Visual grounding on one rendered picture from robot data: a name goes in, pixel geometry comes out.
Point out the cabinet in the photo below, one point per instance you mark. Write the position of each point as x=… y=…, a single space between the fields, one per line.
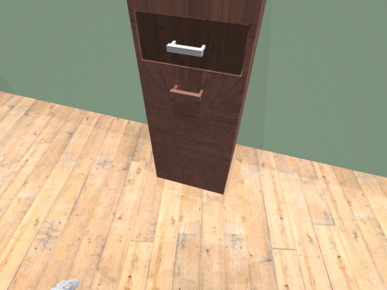
x=193 y=142

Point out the drawer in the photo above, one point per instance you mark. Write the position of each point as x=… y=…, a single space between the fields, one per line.
x=225 y=41

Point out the handle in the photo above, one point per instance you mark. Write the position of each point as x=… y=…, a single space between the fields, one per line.
x=185 y=94
x=181 y=49

